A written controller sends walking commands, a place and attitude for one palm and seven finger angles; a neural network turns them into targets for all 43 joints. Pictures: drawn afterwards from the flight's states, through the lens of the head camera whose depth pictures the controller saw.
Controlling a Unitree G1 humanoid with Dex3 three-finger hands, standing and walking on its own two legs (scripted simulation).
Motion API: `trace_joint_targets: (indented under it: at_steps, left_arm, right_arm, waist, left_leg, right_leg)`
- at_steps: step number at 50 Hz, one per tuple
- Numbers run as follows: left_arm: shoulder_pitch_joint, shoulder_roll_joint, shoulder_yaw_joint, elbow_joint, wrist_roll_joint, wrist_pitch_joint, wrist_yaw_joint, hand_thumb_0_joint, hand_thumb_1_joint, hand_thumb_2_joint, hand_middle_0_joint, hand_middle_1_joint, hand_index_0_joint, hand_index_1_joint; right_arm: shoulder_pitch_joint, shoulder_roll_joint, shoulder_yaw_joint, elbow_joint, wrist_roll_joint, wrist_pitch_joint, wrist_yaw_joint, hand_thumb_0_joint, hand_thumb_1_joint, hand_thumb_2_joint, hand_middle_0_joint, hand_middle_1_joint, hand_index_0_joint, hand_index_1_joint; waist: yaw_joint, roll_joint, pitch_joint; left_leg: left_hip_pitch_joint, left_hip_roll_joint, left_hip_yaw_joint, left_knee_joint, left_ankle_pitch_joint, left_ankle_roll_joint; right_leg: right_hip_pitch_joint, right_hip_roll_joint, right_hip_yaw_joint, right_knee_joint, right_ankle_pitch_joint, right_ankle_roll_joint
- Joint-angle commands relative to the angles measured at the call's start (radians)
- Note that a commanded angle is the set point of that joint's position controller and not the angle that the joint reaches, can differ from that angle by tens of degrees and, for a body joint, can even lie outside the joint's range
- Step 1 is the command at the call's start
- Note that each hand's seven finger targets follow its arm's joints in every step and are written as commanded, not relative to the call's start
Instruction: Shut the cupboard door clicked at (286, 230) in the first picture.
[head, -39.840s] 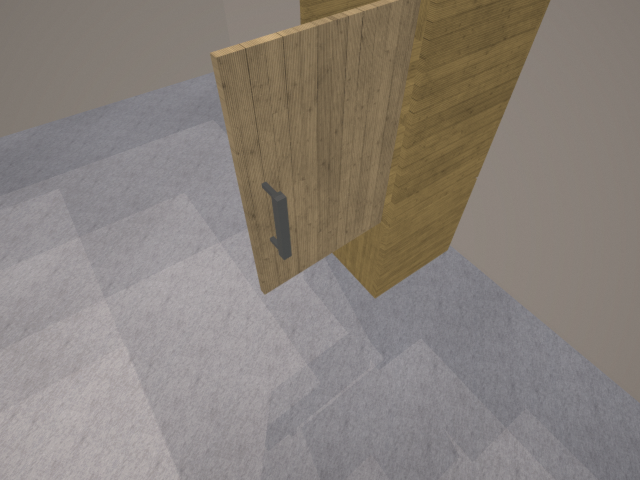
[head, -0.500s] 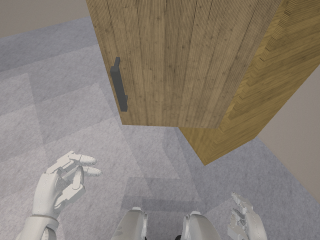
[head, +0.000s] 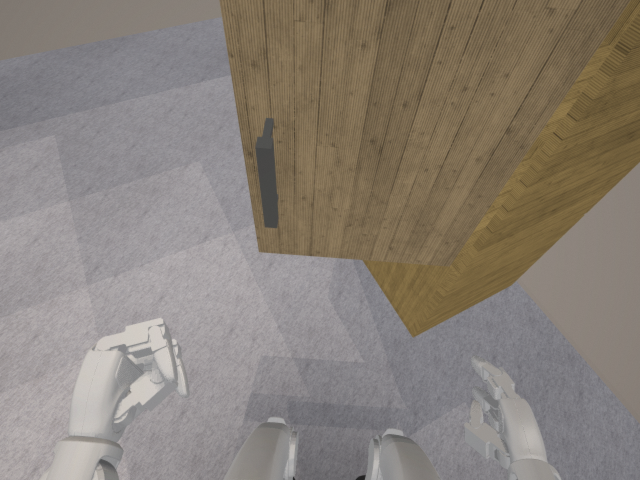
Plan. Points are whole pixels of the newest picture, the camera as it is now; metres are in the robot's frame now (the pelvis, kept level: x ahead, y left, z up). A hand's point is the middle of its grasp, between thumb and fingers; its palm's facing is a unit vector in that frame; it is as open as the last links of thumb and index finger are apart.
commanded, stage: raise the hand and make a fist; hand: left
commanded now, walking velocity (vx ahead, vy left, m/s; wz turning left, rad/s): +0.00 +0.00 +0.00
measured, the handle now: (270, 177) +0.51 +0.13 +0.03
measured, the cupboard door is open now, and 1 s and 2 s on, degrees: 59 59 59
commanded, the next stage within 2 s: bring the fist close to the handle in 0.62 s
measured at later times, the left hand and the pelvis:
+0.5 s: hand (174, 366) +0.23 +0.18 +0.04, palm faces +0.03 -1.00 -0.03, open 3.1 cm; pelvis +0.00 -0.01 +0.00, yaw +0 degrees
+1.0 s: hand (222, 333) +0.27 +0.14 +0.04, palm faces -0.01 -1.00 -0.01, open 3.1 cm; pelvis +0.00 -0.02 -0.01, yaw +0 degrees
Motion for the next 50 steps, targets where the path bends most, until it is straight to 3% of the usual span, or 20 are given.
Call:
trace_joint_targets:
  at_steps: [1, 7, 8, 12, 13, 18, 20, 27, 33, 36, 38, 41, 47, 48, 50]
  left_arm:
    - [-0.033, 0.094, 0.064, -0.198, -0.020, -0.062, -0.008, 0.000, 0.900, 0.900, -1.300, -1.500, -1.300, -1.500]
    - [-0.052, 0.104, 0.075, -0.196, -0.030, -0.055, -0.028, 0.000, 0.900, 0.900, -1.300, -1.500, -1.300, -1.500]
    - [-0.056, 0.121, 0.090, -0.202, -0.032, -0.053, -0.029, 0.000, 0.900, 0.900, -1.300, -1.500, -1.300, -1.500]
    - [-0.042, 0.108, 0.087, -0.189, -0.040, -0.047, -0.034, 0.000, 0.900, 0.900, -1.300, -1.500, -1.300, -1.500]
    - [-0.042, 0.120, 0.098, -0.193, -0.043, -0.046, -0.033, 0.000, 0.900, 0.900, -1.300, -1.500, -1.300, -1.500]
    - [-0.029, 0.125, 0.107, -0.178, -0.046, -0.051, -0.026, 0.000, 0.900, 0.900, -1.300, -1.500, -1.300, -1.500]
    - [-0.033, 0.112, 0.096, -0.179, -0.044, -0.059, -0.022, 0.000, 0.900, 0.900, -1.300, -1.500, -1.300, -1.500]
    - [-0.049, 0.111, 0.086, -0.159, -0.045, -0.071, -0.020, 0.000, 0.900, 0.900, -1.300, -1.500, -1.300, -1.500]
    - [-0.051, 0.136, 0.107, -0.187, -0.044, -0.078, -0.012, 0.000, 0.900, 0.900, -1.300, -1.500, -1.300, -1.500]
    - [-0.041, 0.115, 0.091, -0.161, -0.040, -0.075, -0.014, 0.000, 0.900, 0.900, -1.300, -1.500, -1.300, -1.500]
    - [-0.154, 0.109, 0.058, -0.168, -0.030, -0.078, -0.011, 0.000, 0.900, 0.900, -1.300, -1.500, -1.300, -1.500]
    - [-0.235, 0.104, 0.046, -0.136, -0.019, -0.078, -0.002, 0.000, 0.900, 0.900, -1.300, -1.500, -1.300, -1.500]
    - [-0.317, 0.088, 0.021, -0.097, 0.004, -0.035, 0.025, 0.000, 0.900, 0.900, -1.300, -1.500, -1.300, -1.500]
    - [-0.316, 0.111, 0.045, -0.090, 0.006, -0.026, 0.037, 0.000, 0.900, 0.900, -1.300, -1.500, -1.300, -1.500]
    - [-0.317, 0.083, 0.026, -0.075, 0.015, -0.015, 0.055, 0.000, 0.900, 0.900, -1.300, -1.500, -1.300, -1.500]
  right_arm:
    - [0.014, -0.159, -0.066, -0.136, 0.008, -0.039, -0.010, 0.000, -0.900, -0.900, 0.200, 0.300, 0.200, 0.300]
    - [0.016, -0.161, -0.063, -0.134, 0.010, -0.039, -0.009, 0.000, -0.900, -0.900, 0.200, 0.300, 0.200, 0.300]
    - [0.015, -0.162, -0.062, -0.132, 0.010, -0.039, -0.009, 0.000, -0.900, -0.900, 0.200, 0.300, 0.200, 0.300]
    - [0.019, -0.160, -0.065, -0.129, 0.014, -0.038, -0.007, 0.000, -0.900, -0.900, 0.200, 0.300, 0.200, 0.300]
    - [0.017, -0.160, -0.064, -0.129, 0.014, -0.039, -0.008, 0.000, -0.900, -0.900, 0.200, 0.300, 0.200, 0.300]
    - [0.019, -0.160, -0.068, -0.126, 0.015, -0.039, -0.009, 0.000, -0.900, -0.900, 0.200, 0.300, 0.200, 0.300]
    - [0.017, -0.156, -0.067, -0.125, 0.015, -0.039, -0.007, 0.000, -0.900, -0.900, 0.200, 0.300, 0.200, 0.300]
    - [0.009, -0.157, -0.065, -0.129, 0.016, -0.036, -0.010, 0.000, -0.900, -0.900, 0.200, 0.300, 0.200, 0.300]
    - [0.015, -0.154, -0.065, -0.127, 0.013, -0.033, -0.012, 0.000, -0.900, -0.900, 0.200, 0.300, 0.200, 0.300]
    - [0.012, -0.150, -0.063, -0.127, 0.015, -0.029, -0.009, 0.000, -0.900, -0.900, 0.200, 0.300, 0.200, 0.300]
    - [0.016, -0.157, -0.058, -0.118, 0.011, -0.033, -0.012, 0.000, -0.900, -0.900, 0.200, 0.300, 0.200, 0.300]
    - [0.018, -0.159, -0.057, -0.105, 0.011, -0.039, -0.013, 0.000, -0.900, -0.900, 0.200, 0.300, 0.200, 0.300]
    - [0.025, -0.153, -0.055, -0.100, 0.012, -0.029, -0.004, 0.000, -0.900, -0.900, 0.200, 0.300, 0.200, 0.300]
    - [0.030, -0.156, -0.056, -0.100, 0.011, -0.024, -0.003, 0.000, -0.900, -0.900, 0.200, 0.300, 0.200, 0.300]
    - [0.030, -0.148, -0.056, -0.100, 0.011, -0.014, 0.005, 0.000, -0.900, -0.900, 0.200, 0.300, 0.200, 0.300]
  waist:
    - [-0.015, 0.054, -0.224]
    - [-0.013, 0.057, -0.248]
    - [-0.003, 0.081, -0.252]
    - [-0.008, 0.053, -0.255]
    - [0.001, 0.068, -0.259]
    - [-0.002, 0.025, -0.256]
    - [-0.004, 0.044, -0.251]
    - [-0.015, 0.019, -0.222]
    - [-0.010, 0.029, -0.250]
    - [-0.017, 0.022, -0.222]
    - [-0.044, 0.031, -0.204]
    - [-0.051, 0.020, -0.217]
    - [-0.034, 0.032, -0.288]
    - [-0.024, 0.024, -0.305]
    - [-0.021, 0.015, -0.321]
  left_leg:
    - [0.215, 0.014, -0.128, -0.258, 0.244, -0.087]
    - [0.219, 0.014, -0.130, -0.250, 0.278, -0.093]
    - [0.221, 0.010, -0.129, -0.250, 0.304, -0.095]
    - [0.220, 0.011, -0.123, -0.247, 0.315, -0.094]
    - [0.219, 0.010, -0.126, -0.248, 0.336, -0.096]
    - [0.186, 0.005, -0.110, -0.239, 0.299, -0.084]
    - [0.188, 0.005, -0.104, -0.240, 0.294, -0.084]
    - [0.132, -0.003, -0.083, -0.225, 0.197, -0.060]
    - [0.130, -0.004, -0.075, -0.208, 0.234, -0.054]
    - [0.119, -0.004, -0.070, -0.205, 0.220, -0.054]
    - [0.108, -0.002, -0.076, -0.189, 0.193, -0.048]
    - [0.100, -0.001, -0.074, -0.174, 0.173, -0.046]
    - [0.129, -0.004, -0.064, -0.188, 0.228, -0.043]
    - [0.128, -0.004, -0.066, -0.192, 0.252, -0.043]
    - [0.148, -0.004, -0.062, -0.202, 0.274, -0.044]
  right_leg:
    - [0.120, 0.046, 0.034, -0.113, 0.141, -0.021]
    - [0.126, 0.047, 0.034, -0.107, 0.157, -0.022]
    - [0.138, 0.049, 0.037, -0.104, 0.169, -0.027]
    - [0.143, 0.048, 0.035, -0.110, 0.177, -0.022]
    - [0.152, 0.049, 0.037, -0.106, 0.183, -0.026]
    - [0.175, 0.047, 0.046, -0.116, 0.176, -0.024]
    - [0.170, 0.043, 0.046, -0.116, 0.175, -0.023]
    - [0.180, 0.037, 0.077, -0.152, 0.105, -0.018]
    - [0.212, 0.039, 0.089, -0.148, 0.145, -0.020]
    - [0.200, 0.036, 0.092, -0.156, 0.135, -0.016]
    - [0.165, 0.037, 0.096, -0.156, 0.104, -0.017]
    - [0.152, 0.032, 0.107, -0.160, 0.083, -0.014]
    - [0.213, 0.026, 0.110, -0.160, 0.156, -0.012]
    - [0.238, 0.028, 0.109, -0.155, 0.179, -0.015]
    - [0.255, 0.025, 0.106, -0.155, 0.218, -0.011]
